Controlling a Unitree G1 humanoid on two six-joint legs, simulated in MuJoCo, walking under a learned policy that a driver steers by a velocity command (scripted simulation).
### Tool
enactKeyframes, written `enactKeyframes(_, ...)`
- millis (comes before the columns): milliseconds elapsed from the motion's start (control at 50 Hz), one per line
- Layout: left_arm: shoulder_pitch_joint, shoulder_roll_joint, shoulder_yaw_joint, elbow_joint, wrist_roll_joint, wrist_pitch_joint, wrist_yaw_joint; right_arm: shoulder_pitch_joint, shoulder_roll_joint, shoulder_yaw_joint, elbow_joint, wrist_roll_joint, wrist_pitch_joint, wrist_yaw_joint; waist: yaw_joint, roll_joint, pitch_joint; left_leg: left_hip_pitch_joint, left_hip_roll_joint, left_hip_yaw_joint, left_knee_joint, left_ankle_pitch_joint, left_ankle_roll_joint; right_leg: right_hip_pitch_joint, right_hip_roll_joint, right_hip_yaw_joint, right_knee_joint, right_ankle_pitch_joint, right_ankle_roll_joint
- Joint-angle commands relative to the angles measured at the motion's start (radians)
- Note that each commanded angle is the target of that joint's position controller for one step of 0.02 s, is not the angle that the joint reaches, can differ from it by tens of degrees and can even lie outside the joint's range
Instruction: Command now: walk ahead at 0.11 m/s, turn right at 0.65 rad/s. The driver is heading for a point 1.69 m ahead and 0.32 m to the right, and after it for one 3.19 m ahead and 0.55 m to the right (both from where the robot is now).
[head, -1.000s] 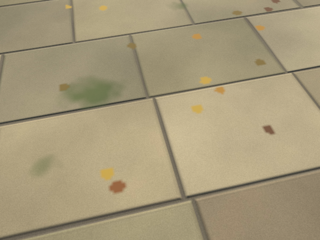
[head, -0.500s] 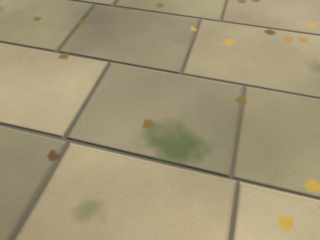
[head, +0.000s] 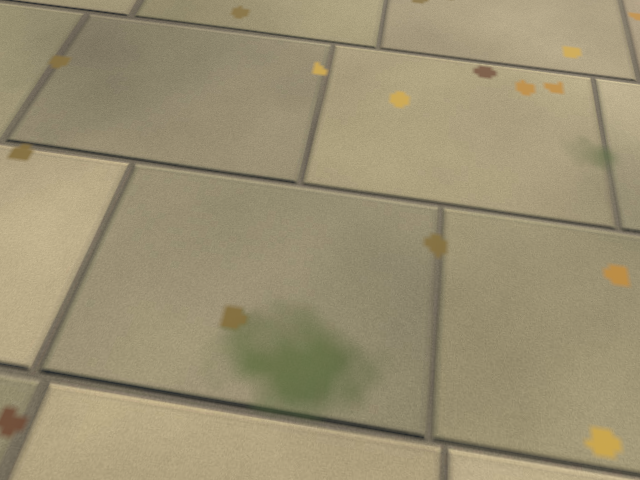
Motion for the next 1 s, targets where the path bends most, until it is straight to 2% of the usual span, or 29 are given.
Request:
enactKeyframes(20, 0.064, 0.024, 0.006, -0.054, 0.003, 0.014, -0.020, -0.058, -0.107, -0.029, -0.077, 0.000, -0.007, -0.009, 0.026, 0.159, -0.162, -0.012, 0.262, -0.017, -0.069, 0.485, 0.109, 0.208, -0.016, -0.023, -0.134, 0.105, -0.014)
enactKeyframes(100, -0.003, 0.059, 0.019, -0.112, 0.010, 0.024, -0.033, -0.021, -0.159, -0.055, -0.075, -0.005, 0.023, -0.006, -0.011, 0.146, -0.136, 0.040, 0.335, -0.022, 0.014, 0.337, 0.089, 0.233, 0.002, -0.055, -0.258, -0.038, -0.042)
enactKeyframes(140, 0.001, 0.059, 0.023, -0.129, 0.007, 0.017, -0.031, -0.013, -0.170, -0.064, -0.074, -0.002, 0.039, -0.006, -0.012, 0.125, -0.124, 0.054, 0.351, -0.007, 0.111, 0.283, 0.055, 0.278, 0.019, -0.068, -0.367, -0.066, -0.065)
enactKeyframes(160, 0.036, 0.067, 0.028, -0.123, 0.009, 0.005, -0.025, 0.013, -0.173, -0.069, -0.064, -0.004, 0.048, -0.006, 0.005, 0.067, -0.139, 0.036, 0.326, 0.018, 0.220, 0.216, 0.011, 0.351, 0.023, -0.037, -0.462, -0.003, -0.085)
enactKeyframes(180, 0.099, 0.162, 0.054, -0.114, 0.014, -0.009, -0.007, 0.069, -0.165, -0.071, -0.071, -0.013, 0.057, -0.002, 0.016, -0.145, -0.165, -0.069, 0.235, 0.072, 0.470, -0.018, -0.058, 0.457, -0.096, 0.193, -0.588, 0.233, -0.132)
enactKeyframes(200, 0.127, 0.307, 0.092, -0.127, 0.005, -0.005, 0.000, 0.035, -0.100, -0.051, -0.150, -0.005, 0.072, -0.002, 0.017, -0.343, -0.168, -0.384, 0.013, 0.035, 0.691, -0.544, -0.141, 0.577, -0.337, 0.601, -0.619, 0.626, -0.327)
enactKeyframes(220, 0.201, 0.281, 0.101, -0.119, -0.019, 0.005, 0.004, -0.046, -0.127, -0.046, -0.157, -0.023, 0.084, -0.006, 0.085, -0.144, -0.235, -0.420, 0.021, -0.151, 0.815, -0.546, -0.144, 0.614, -0.319, 0.591, -0.633, 0.549, -0.382)
enactKeyframes(240, 0.155, 0.252, 0.092, -0.119, -0.018, 0.016, 0.012, -0.068, -0.121, -0.047, -0.163, -0.009, 0.084, -0.003, 0.056, -0.089, -0.192, -0.432, 0.036, -0.192, 0.825, -0.453, -0.141, 0.562, -0.266, 0.510, -0.636, 0.433, -0.362)
enactKeyframes(260, 0.073, 0.213, 0.081, -0.132, -0.014, 0.028, 0.017, -0.079, -0.120, -0.047, -0.158, 0.000, 0.075, -0.002, 0.020, -0.048, -0.134, -0.424, 0.057, -0.206, 0.768, -0.350, -0.136, 0.495, -0.199, 0.437, -0.654, 0.326, -0.310)
enactKeyframes(300, -0.027, 0.157, 0.066, -0.169, -0.022, 0.036, 0.018, -0.071, -0.137, -0.053, -0.152, -0.021, 0.074, -0.003, -0.010, -0.072, -0.138, -0.366, 0.051, -0.195, 0.712, -0.254, -0.137, 0.441, -0.113, 0.368, -0.652, 0.305, -0.253)
enactKeyframes(320, -0.018, 0.156, 0.066, -0.173, -0.020, 0.034, 0.013, -0.065, -0.131, -0.053, -0.151, -0.024, 0.080, -0.002, -0.007, -0.055, -0.161, -0.346, 0.037, -0.194, 0.704, -0.246, -0.139, 0.441, -0.102, 0.368, -0.643, 0.334, -0.247)
enactKeyframes(380, 0.017, 0.195, 0.082, -0.168, -0.012, 0.027, 0.006, -0.063, -0.107, -0.044, -0.161, -0.009, 0.088, -0.001, 0.007, -0.030, -0.190, -0.328, 0.021, -0.202, 0.604, -0.242, -0.142, 0.460, -0.092, 0.398, -0.636, 0.288, -0.241)
enactKeyframes(460, 0.035, 0.185, 0.076, -0.164, 0.001, 0.028, 0.006, -0.073, -0.110, -0.042, -0.167, -0.005, 0.092, -0.007, 0.037, -0.081, -0.195, -0.265, 0.015, -0.199, 0.506, -0.229, -0.124, 0.430, -0.090, 0.434, -0.643, 0.176, -0.232)
enactKeyframes(540, 0.010, 0.180, 0.067, -0.162, 0.011, 0.032, 0.000, -0.057, -0.115, -0.042, -0.170, 0.005, 0.087, -0.007, 0.035, -0.099, -0.182, -0.151, -0.011, -0.182, 0.389, -0.259, -0.092, 0.381, -0.087, 0.477, -0.635, 0.164, -0.214)
enactKeyframes(580, -0.008, 0.176, 0.063, -0.156, 0.008, 0.035, 0.000, -0.017, -0.114, -0.042, -0.163, 0.010, 0.082, -0.009, 0.018, -0.105, -0.173, -0.076, -0.024, -0.172, 0.277, -0.251, -0.070, 0.364, -0.085, 0.503, -0.624, 0.176, -0.196)
enactKeyframes(620, -0.030, 0.158, 0.052, -0.149, -0.009, 0.034, 0.007, 0.046, -0.102, -0.039, -0.147, 0.002, 0.069, -0.017, -0.026, -0.069, -0.156, 0.071, -0.016, -0.179, 0.024, -0.127, -0.040, 0.292, -0.040, 0.489, -0.579, 0.093, -0.135)
enactKeyframes(640, 0.001, 0.113, 0.039, -0.149, -0.014, 0.028, 0.012, 0.028, -0.158, -0.047, -0.158, -0.015, 0.061, -0.025, -0.003, 0.068, -0.141, 0.098, 0.136, -0.349, -0.111, -0.183, -0.006, 0.236, 0.035, 0.413, -0.473, -0.060, -0.078)
enactKeyframes(660, -0.001, 0.093, 0.034, -0.163, -0.021, 0.022, 0.017, -0.040, -0.247, -0.062, -0.187, -0.023, 0.058, -0.019, 0.010, 0.253, -0.101, 0.061, 0.343, -0.625, -0.211, -0.138, 0.084, 0.116, 0.223, 0.210, -0.327, -0.222, -0.036)
enactKeyframes(680, -0.012, 0.153, 0.050, -0.152, 0.010, 0.021, 0.020, -0.028, -0.220, -0.061, -0.174, -0.023, 0.056, -0.012, -0.004, 0.214, -0.100, -0.053, 0.391, -0.626, -0.173, 0.001, 0.163, 0.207, 0.183, 0.192, -0.142, -0.314, -0.021)
enactKeyframes(700, 0.004, 0.153, 0.054, -0.133, 0.005, 0.020, 0.015, -0.056, -0.164, -0.044, -0.173, -0.012, 0.053, -0.006, 0.022, 0.154, -0.094, -0.070, 0.339, -0.553, -0.153, 0.067, 0.168, 0.234, 0.175, 0.204, -0.065, -0.279, -0.018)
enactKeyframes(720, 0.022, 0.139, 0.052, -0.111, 0.000, 0.022, 0.011, -0.091, -0.139, -0.038, -0.171, -0.008, 0.051, -0.005, 0.039, 0.128, -0.080, -0.073, 0.277, -0.462, -0.132, 0.109, 0.141, 0.248, 0.170, 0.199, -0.018, -0.227, -0.009)
enactKeyframes(760, 0.047, 0.118, 0.044, -0.087, -0.001, 0.027, 0.005, -0.105, -0.132, -0.036, -0.168, -0.005, 0.049, -0.010, 0.039, 0.178, -0.099, 0.021, 0.205, -0.364, -0.087, 0.245, 0.108, 0.222, 0.169, 0.177, -0.016, -0.202, 0.011)
enactKeyframes(780, 0.040, 0.105, 0.037, -0.078, -0.004, 0.028, 0.004, -0.080, -0.128, -0.035, -0.157, -0.004, 0.049, -0.010, 0.022, 0.174, -0.109, 0.066, 0.193, -0.340, -0.066, 0.308, 0.106, 0.221, 0.165, 0.164, -0.053, -0.211, 0.023)
enactKeyframes(860, -0.023, 0.061, 0.008, -0.068, -0.019, 0.036, 0.014, -0.004, -0.140, -0.040, -0.109, -0.004, 0.056, -0.004, -0.035, 0.205, -0.140, 0.170, 0.190, -0.339, -0.017, 0.349, 0.106, 0.310, 0.115, 0.073, -0.336, -0.247, 0.030)
enactKeyframes(900, -0.003, 0.063, 0.004, -0.043, -0.027, 0.033, 0.024, 0.007, -0.153, -0.046, -0.087, -0.004, 0.066, -0.001, -0.027, 0.213, -0.135, 0.168, 0.183, -0.349, 0.010, 0.377, 0.095, 0.381, 0.114, 0.044, -0.507, -0.162, 0.015)
enactKeyframes(940, 0.030, 0.077, 0.001, -0.010, -0.017, 0.017, 0.037, 0.010, -0.147, -0.047, -0.071, 0.001, 0.066, -0.001, -0.006, 0.163, -0.139, 0.092, 0.173, -0.349, 0.034, 0.362, 0.036, 0.538, 0.072, 0.091, -0.710, 0.079, -0.010)
enactKeyframes(960, 0.029, 0.114, 0.004, -0.007, -0.003, 0.005, 0.043, 0.016, -0.127, -0.041, -0.076, 0.003, 0.058, 0.003, -0.019, 0.102, -0.169, 0.033, 0.159, -0.340, 0.040, 0.277, 0.000, 0.619, -0.009, 0.178, -0.697, 0.142, -0.027)
enactKeyframes(980, -0.021, 0.161, 0.011, 0.000, -0.003, -0.001, 0.043, 0.025, -0.097, -0.034, -0.082, 0.013, 0.050, 0.009, -0.066, -0.038, -0.139, 0.017, 0.080, -0.267, 0.006, 0.125, -0.026, 0.555, -0.072, 0.240, -0.630, 0.262, -0.064)
enactKeyframes(1000, -0.044, 0.099, -0.005, 0.007, -0.010, -0.007, 0.036, -0.003, -0.096, -0.030, -0.056, 0.006, 0.053, 0.007, -0.041, -0.038, -0.135, 0.092, 0.061, -0.247, -0.026, 0.022, -0.038, 0.480, -0.081, 0.237, -0.629, 0.198, -0.077)
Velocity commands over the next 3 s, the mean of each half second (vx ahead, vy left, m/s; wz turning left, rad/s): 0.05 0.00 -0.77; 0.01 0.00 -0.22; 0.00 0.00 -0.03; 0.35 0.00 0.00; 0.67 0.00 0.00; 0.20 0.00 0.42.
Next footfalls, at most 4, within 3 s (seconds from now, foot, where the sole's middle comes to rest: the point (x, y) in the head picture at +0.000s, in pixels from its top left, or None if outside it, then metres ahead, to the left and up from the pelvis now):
0.18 right None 0.11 -0.12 -0.78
0.64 left None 0.15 0.06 -0.78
0.96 right None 0.01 -0.10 -0.78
2.38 right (466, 444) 0.50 -0.29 -0.78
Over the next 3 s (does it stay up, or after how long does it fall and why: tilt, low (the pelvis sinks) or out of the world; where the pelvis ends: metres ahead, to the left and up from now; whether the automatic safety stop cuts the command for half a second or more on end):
stays up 0.54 -0.20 -0.01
